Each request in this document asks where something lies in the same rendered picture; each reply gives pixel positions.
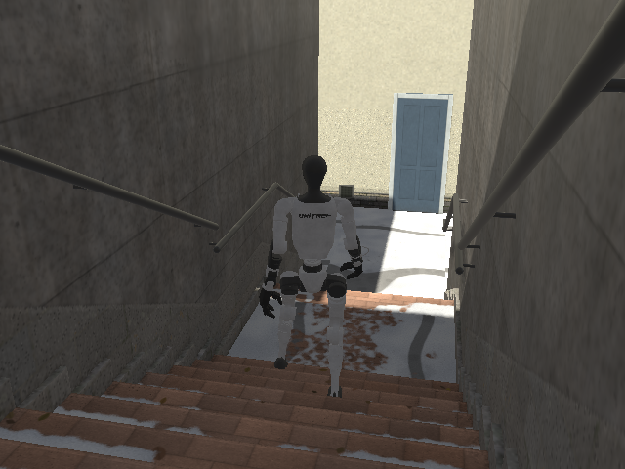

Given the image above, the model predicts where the left robot forearm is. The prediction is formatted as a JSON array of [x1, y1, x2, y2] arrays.
[[262, 240, 282, 291]]

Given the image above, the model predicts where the robot left hand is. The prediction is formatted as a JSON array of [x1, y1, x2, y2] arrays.
[[259, 288, 282, 318]]

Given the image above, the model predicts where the right robot upper arm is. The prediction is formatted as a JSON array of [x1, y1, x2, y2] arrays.
[[334, 197, 358, 250]]

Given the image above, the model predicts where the left robot upper arm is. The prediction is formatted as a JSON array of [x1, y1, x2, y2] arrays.
[[272, 197, 294, 254]]

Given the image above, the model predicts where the robot right hand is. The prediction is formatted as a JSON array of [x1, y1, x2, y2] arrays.
[[340, 262, 363, 279]]

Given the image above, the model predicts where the robot right shin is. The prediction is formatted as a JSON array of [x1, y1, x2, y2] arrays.
[[328, 327, 344, 397]]

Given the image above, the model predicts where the humanoid robot head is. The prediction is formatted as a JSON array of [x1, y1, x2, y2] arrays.
[[297, 155, 331, 203]]

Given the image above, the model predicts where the right robot forearm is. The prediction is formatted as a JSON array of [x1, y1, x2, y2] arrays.
[[348, 236, 363, 267]]

